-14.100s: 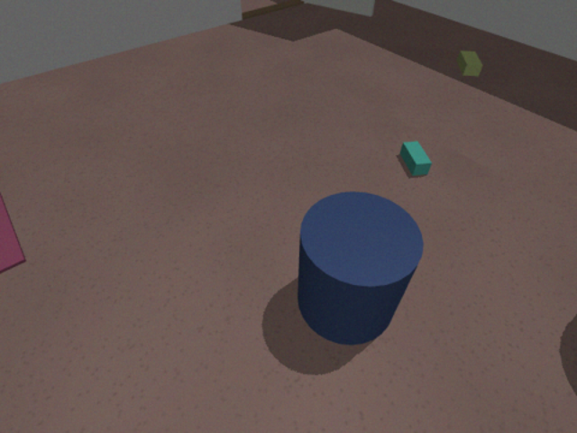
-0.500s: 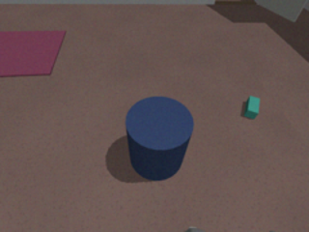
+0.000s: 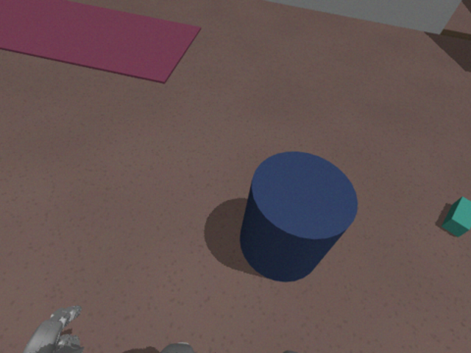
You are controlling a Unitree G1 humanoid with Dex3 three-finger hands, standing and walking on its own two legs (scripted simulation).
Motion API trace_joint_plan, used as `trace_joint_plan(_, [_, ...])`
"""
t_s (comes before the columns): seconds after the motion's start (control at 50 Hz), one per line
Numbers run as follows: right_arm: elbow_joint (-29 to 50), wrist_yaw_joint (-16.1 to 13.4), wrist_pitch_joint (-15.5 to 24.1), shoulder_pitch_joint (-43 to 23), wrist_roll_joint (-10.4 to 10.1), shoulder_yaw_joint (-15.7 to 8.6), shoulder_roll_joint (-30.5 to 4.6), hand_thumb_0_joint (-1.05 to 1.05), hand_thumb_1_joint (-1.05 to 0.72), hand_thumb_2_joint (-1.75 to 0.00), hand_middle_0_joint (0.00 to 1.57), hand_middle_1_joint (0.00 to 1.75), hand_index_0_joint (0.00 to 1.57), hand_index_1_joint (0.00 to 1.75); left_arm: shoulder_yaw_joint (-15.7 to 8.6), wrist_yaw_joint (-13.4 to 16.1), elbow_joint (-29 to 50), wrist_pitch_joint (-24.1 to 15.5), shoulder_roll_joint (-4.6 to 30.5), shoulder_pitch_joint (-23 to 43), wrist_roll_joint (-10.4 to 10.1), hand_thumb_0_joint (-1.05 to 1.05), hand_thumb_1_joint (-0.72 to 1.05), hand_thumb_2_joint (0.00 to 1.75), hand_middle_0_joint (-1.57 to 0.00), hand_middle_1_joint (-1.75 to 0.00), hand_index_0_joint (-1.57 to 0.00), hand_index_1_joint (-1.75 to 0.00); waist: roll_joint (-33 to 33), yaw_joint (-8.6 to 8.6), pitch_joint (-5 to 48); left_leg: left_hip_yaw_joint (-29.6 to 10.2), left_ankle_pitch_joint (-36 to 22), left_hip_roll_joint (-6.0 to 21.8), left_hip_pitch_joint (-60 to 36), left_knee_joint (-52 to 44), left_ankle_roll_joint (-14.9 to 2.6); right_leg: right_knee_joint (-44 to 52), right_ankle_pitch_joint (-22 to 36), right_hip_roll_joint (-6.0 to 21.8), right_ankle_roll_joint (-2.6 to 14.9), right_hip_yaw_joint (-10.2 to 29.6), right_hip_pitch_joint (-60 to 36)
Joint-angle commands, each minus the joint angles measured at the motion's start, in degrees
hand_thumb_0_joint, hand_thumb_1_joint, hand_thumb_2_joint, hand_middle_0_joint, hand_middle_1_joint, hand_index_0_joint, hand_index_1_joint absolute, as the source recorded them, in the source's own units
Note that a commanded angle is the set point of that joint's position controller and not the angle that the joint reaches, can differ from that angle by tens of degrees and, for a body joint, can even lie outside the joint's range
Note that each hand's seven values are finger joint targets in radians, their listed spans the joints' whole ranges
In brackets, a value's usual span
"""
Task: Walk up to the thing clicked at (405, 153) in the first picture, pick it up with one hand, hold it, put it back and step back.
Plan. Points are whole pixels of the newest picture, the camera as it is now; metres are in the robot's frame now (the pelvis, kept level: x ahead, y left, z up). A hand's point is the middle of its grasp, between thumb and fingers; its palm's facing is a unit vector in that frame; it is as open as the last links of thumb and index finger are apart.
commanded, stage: walk up
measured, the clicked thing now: (460, 216) +0.90 -1.19 -0.70
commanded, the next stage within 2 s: none
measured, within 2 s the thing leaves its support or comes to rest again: neither
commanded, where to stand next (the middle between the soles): +0.06 -0.02 m, yaw +72 degrees
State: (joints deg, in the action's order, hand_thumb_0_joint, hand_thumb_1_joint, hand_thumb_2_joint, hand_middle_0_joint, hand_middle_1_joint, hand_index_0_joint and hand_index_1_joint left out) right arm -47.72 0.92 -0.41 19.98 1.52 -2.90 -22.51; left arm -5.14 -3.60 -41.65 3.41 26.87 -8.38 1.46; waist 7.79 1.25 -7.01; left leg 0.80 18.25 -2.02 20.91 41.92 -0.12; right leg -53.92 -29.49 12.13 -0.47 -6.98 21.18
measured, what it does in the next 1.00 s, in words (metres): steps on the spot, turning left: right foot, then left foot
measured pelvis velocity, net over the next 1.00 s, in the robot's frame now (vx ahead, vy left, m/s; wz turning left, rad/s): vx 0.00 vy -0.09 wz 0.87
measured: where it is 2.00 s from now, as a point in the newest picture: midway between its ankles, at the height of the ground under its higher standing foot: outside the picture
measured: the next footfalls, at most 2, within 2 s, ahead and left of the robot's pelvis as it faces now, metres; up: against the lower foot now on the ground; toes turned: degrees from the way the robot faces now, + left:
right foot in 0.38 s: +0.10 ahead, -0.18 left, +0.00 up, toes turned +24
left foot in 0.86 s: -0.04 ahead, +0.03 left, +0.00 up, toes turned +47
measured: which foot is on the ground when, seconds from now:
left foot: down 0.00-0.40, up 0.42-0.84, down 0.86-1.00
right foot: up 0.00-0.36, down 0.38-0.88, up 0.90-1.00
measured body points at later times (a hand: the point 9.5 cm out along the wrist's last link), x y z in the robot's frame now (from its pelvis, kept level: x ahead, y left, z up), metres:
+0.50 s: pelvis -0.01 -0.11 +0.01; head +0.04 -0.10 +0.45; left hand -0.04 +0.23 -0.08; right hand +0.23 -0.35 -0.09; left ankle +0.00 +0.06 -0.65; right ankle +0.06 -0.19 -0.71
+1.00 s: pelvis +0.00 -0.09 +0.01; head -0.02 -0.06 +0.46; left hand -0.22 +0.16 -0.11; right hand +0.31 -0.24 -0.06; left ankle -0.07 +0.00 -0.71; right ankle +0.09 -0.18 -0.66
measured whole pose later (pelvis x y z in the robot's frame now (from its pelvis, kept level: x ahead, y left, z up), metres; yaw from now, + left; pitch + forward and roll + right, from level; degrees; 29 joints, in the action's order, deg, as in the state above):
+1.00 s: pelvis +0.00 -0.09 +0.01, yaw +50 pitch -2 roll +0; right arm -44.7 -0.2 2.4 18.2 0.5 -2.7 -23.3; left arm -4.1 -3.8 -46.5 2.1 26.3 -18.4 1.5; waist 5.2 1.7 -3.7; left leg -2.3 18.1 -3.2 17.2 37.4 -2.4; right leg -59.1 -27.9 6.4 0.4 -4.9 24.2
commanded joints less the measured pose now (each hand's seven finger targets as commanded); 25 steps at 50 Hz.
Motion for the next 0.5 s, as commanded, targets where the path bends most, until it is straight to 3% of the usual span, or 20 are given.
trace_joint_plan(0.0, [6.8, -3.0, 2.5, 0.0, 0.0, -6.5, -21.5, 0.0, -0.9, -0.9, 0.2, 0.3, 0.2, 0.3, -2.0, 1.0, 7.9, -1.3, 10.2, 5.5, -0.5, 0.0, 0.9, 0.9, -0.2, -0.3, -0.2, -0.3, -17.0, -1.67, 2.4, -43.3, -2.3, 16.8, -6.2, -24.4, -16.71, -12.6, -2.6, -6.0, 0.65, 13.0, 16.2])
trace_joint_plan(0.04, [7.6, -4.0, 2.7, -1.9, -0.7, -4.7, -16.8, 0.0, -0.9, -0.9, 0.2, 0.3, 0.2, 0.3, -2.0, 1.3, 5.0, -1.2, 8.9, 0.0, -1.2, 0.0, 0.9, 0.9, -0.2, -0.3, -0.2, -0.3, -17.5, 0.92, 7.4, -28.1, -19.3, 11.5, -13.1, -16.4, -11.97, -10.8, 2.4, -5.1, 1.31, 12.4, 16.4])
trace_joint_plan(0.06, [7.6, -4.2, 2.8, -0.6, -1.1, -4.7, -16.2, 0.0, -0.9, -0.9, 0.2, 0.3, 0.2, 0.3, -2.0, 1.5, 4.7, -0.8, 8.9, -0.8, -1.1, 0.0, 0.9, 0.9, -0.2, -0.3, -0.2, -0.3, -17.7, 0.82, 9.4, -26.2, -22.5, 10.6, -14.1, -14.8, -11.02, -10.4, 4.0, -5.8, 1.59, 11.4, 15.4])
trace_joint_plan(0.12, [8.2, -4.6, 2.9, 4.1, -0.3, -5.2, -16.2, 0.0, -0.9, -0.9, 0.2, 0.3, 0.2, 0.3, -2.5, 1.6, 6.5, -0.3, 8.0, 3.9, -0.3, 0.0, 0.9, 0.9, -0.2, -0.3, -0.2, -0.3, -16.9, -1.61, 11.3, -29.8, -27.7, 10.4, -12.2, -13.3, -11.28, -9.6, 3.8, -7.7, 1.32, 10.7, 12.2])
trace_joint_plan(0.18, [10.3, -4.9, 2.7, 3.0, 0.5, -5.6, -16.8, 0.0, -0.9, -0.9, 0.2, 0.3, 0.2, 0.3, -2.4, 1.6, 7.2, -0.5, 7.0, 3.4, -0.2, 0.0, 0.9, 0.9, -0.2, -0.3, -0.2, -0.3, -15.9, -1.28, 9.7, -29.6, -27.6, 9.2, -6.8, -11.5, -12.51, -7.1, 2.8, -9.4, 1.96, 10.2, 10.6])
trace_joint_plan(0.2, [10.9, -4.8, 2.6, 3.0, 0.6, -5.6, -16.7, 0.0, -0.9, -0.9, 0.2, 0.3, 0.2, 0.3, -2.3, 1.6, 7.1, -0.6, 6.8, 3.1, -0.3, 0.0, 0.9, 0.9, -0.2, -0.3, -0.2, -0.3, -15.8, -1.33, 10.3, -29.2, -28.5, 8.2, -6.8, -10.4, -12.18, -5.8, 2.7, -10.0, 2.14, 10.0, 10.1])
trace_joint_plan(0.26, [12.7, -4.5, 2.2, 3.1, 1.2, -6.0, -17.2, 0.0, -0.9, -0.9, 0.2, 0.3, 0.2, 0.3, -2.2, 1.9, 7.7, -1.5, 5.7, 3.4, -0.6, 0.0, 0.9, 0.9, -0.2, -0.3, -0.2, -0.3, -18.6, -2.02, 11.5, -34.1, -26.4, 7.1, -5.0, -9.5, -12.4, 0.3, 2.0, -12.5, 2.59, 9.9, 6.5])
trace_joint_plan(0.3, [14.1, -4.2, 1.7, 1.3, 1.3, -5.9, -17.1, 0.0, -0.9, -0.9, 0.2, 0.3, 0.2, 0.3, -2.2, 2.1, 7.0, -2.1, 5.2, 1.0, -0.8, 0.0, 0.9, 0.9, -0.2, -0.3, -0.2, -0.3, -19.6, -0.94, 12.2, -35.0, -24.0, 5.9, -2.6, -8.5, -11.89, 4.6, 1.0, -14.0, 3.03, 9.5, 2.8])
trace_joint_plan(0.32, [14.9, -4.1, 1.3, -0.9, 1.2, -6.0, -17.2, 0.0, -0.9, -0.9, 0.2, 0.3, 0.2, 0.3, -2.2, 2.3, 6.2, -2.5, 4.7, -1.7, -1.0, 0.0, 0.9, 0.9, -0.2, -0.3, -0.2, -0.3, -19.9, 1.04, 12.4, -34.3, -22.0, 5.3, 0.5, -6.9, -10.81, 11.9, 2.6, -14.4, 3.67, 9.7, -2.6])
trace_joint_plan(0.34, [15.5, -3.8, 0.9, -2.5, 1.0, -5.5, -16.1, 0.0, -0.9, -0.9, 0.2, 0.3, 0.2, 0.3, -2.7, 2.5, 5.0, -2.9, 4.8, -4.2, -0.8, 0.0, 0.9, 0.9, -0.2, -0.3, -0.2, -0.3, -17.2, 3.05, 12.7, -30.3, -19.1, 2.8, 5.1, -3.6, -8.35, 21.2, 6.9, -14.7, 4.35, 8.8, -10.1])
trace_joint_plan(0.36, [15.8, -3.6, 0.6, -2.9, 0.4, -4.4, -12.6, 0.0, -0.9, -0.9, 0.2, 0.3, 0.2, 0.3, -3.7, 3.0, 4.3, -3.5, 7.9, -7.7, -0.1, 0.0, 0.9, 0.9, -0.2, -0.3, -0.2, -0.3, -9.1, 5.23, 13.7, -23.5, -6.6, -1.8, 12.6, 4.4, -4.62, 29.5, 5.0, -6.4, 5.54, 18.1, -17.7])
trace_joint_plan(0.38, [16.1, -4.0, 0.7, -0.6, -0.2, -3.4, -9.2, 0.0, -0.9, -0.9, 0.2, 0.3, 0.2, 0.3, -5.0, 3.1, 5.1, -3.7, 14.5, -6.1, 0.7, 0.0, 0.9, 0.9, -0.2, -0.3, -0.2, -0.3, 8.1, 3.85, 12.2, -12.6, 11.9, -9.2, 24.1, 15.2, -0.85, 35.1, 1.9, 8.7, 8.1, 36.6, -20.7])
trace_joint_plan(0.4, [15.0, -4.8, 0.8, 0.8, 1.1, -4.8, -13.8, 0.0, -0.9, -0.9, 0.2, 0.3, 0.2, 0.3, -5.5, 2.6, 7.0, -3.4, 17.0, 2.5, 0.9, 0.0, 0.9, 0.9, -0.2, -0.3, -0.2, -0.3, 7.7, 1.62, 10.2, -9.3, 14.3, -1.4, 24.6, 22.6, 0.76, 37.9, -6.4, 18.4, 14.34, 45.7, -12.0])
trace_joint_plan(0.42, [13.4, -4.6, 0.8, 1.1, 1.2, -5.7, -16.6, 0.0, -0.9, -0.9, 0.2, 0.3, 0.2, 0.3, -6.1, 2.2, 7.7, -3.3, 17.5, 5.7, 0.4, 0.0, 0.9, 0.9, -0.2, -0.3, -0.2, -0.3, 8.0, 0.29, 7.0, -9.6, 12.5, 0.9, 20.0, 25.9, 0.99, 42.0, -18.3, 20.5, 17.24, 49.5, -4.0])
trace_joint_plan(0.44, [11.3, -3.7, 0.7, -0.7, 0.8, -6.7, -19.0, 0.0, -0.9, -0.9, 0.2, 0.3, 0.2, 0.3, -5.0, 1.9, 7.3, -3.7, 13.6, 6.5, 0.7, 0.0, 0.9, 0.9, -0.2, -0.3, -0.2, -0.3, 0.2, -0.95, 2.2, -9.7, 8.3, 1.1, 18.4, 25.6, 1.32, 40.5, -16.4, 14.0, 13.46, 40.2, -1.6])
trace_joint_plan(0.46, [10.1, -2.5, 0.4, -0.4, 0.3, -6.7, -18.0, 0.0, -0.9, -0.9, 0.2, 0.3, 0.2, 0.3, -3.9, 2.3, 6.5, -4.3, 11.2, 6.3, 0.7, 0.0, 0.9, 0.9, -0.2, -0.3, -0.2, -0.3, -1.6, -1.41, 0.4, -9.6, 4.1, 0.5, 17.8, 24.7, 0.75, 38.0, -11.7, 7.6, 9.62, 30.8, -2.0])
trace_joint_plan(0.48, [9.8, -1.6, 0.3, -0.2, 0.2, -5.9, -15.4, 0.0, -0.9, -0.9, 0.2, 0.3, 0.2, 0.3, -3.7, 2.9, 4.7, -4.8, 10.1, 4.2, 0.5, 0.0, 0.9, 0.9, -0.2, -0.3, -0.2, -0.3, -0.6, -0.71, 0.8, -9.4, 1.3, -0.3, 17.4, 23.7, -0.6, 36.6, -7.4, 3.1, 5.69, 23.2, -3.7])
